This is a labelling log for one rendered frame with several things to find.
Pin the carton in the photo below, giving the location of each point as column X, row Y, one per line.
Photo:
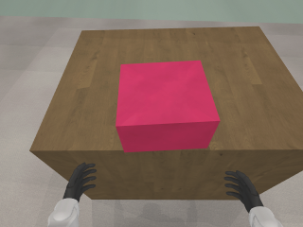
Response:
column 164, row 106

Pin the robot left forearm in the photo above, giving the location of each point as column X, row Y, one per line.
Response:
column 66, row 214

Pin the robot right hand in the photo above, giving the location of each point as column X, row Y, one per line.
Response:
column 248, row 195

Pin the pedestal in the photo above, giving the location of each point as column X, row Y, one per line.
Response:
column 258, row 101

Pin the robot right forearm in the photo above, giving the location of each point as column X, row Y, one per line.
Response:
column 261, row 216

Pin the robot left hand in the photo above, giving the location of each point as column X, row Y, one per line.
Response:
column 75, row 188

